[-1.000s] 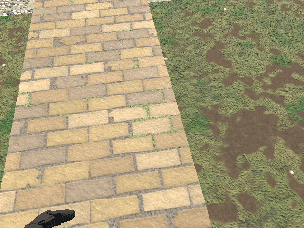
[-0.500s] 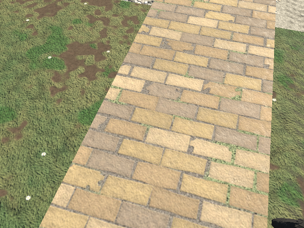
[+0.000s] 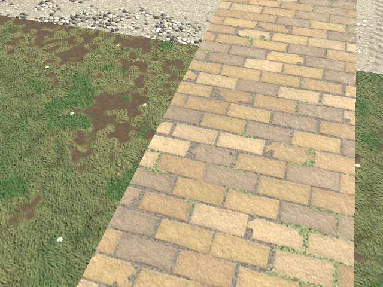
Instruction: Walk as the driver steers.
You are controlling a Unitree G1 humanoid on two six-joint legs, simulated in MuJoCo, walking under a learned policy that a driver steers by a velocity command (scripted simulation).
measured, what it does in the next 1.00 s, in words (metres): stands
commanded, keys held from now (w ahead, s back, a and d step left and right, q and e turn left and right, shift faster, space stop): no key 1.00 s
